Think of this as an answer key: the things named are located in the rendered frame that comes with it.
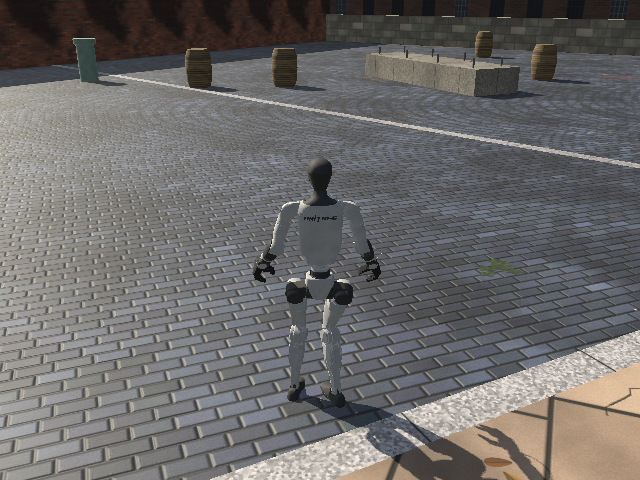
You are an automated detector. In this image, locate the right robot upper arm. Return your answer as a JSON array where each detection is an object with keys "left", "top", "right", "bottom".
[{"left": 341, "top": 201, "right": 370, "bottom": 254}]

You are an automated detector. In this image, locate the left robot thigh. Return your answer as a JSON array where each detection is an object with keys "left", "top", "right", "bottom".
[{"left": 285, "top": 278, "right": 308, "bottom": 344}]

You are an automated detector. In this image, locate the robot left hand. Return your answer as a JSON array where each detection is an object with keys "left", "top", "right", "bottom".
[{"left": 252, "top": 258, "right": 275, "bottom": 283}]

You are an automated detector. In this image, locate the left robot forearm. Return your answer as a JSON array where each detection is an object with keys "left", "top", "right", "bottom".
[{"left": 256, "top": 240, "right": 277, "bottom": 269}]

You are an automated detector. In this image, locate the robot right hand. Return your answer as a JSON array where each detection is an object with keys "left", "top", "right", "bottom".
[{"left": 358, "top": 263, "right": 381, "bottom": 282}]

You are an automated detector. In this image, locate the left robot upper arm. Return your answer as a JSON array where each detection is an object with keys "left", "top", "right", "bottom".
[{"left": 268, "top": 201, "right": 299, "bottom": 256}]

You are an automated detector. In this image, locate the right robot shin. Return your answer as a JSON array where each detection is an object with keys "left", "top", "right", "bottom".
[{"left": 322, "top": 326, "right": 342, "bottom": 395}]

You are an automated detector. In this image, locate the right robot forearm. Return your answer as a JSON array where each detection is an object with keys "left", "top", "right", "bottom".
[{"left": 360, "top": 239, "right": 378, "bottom": 269}]

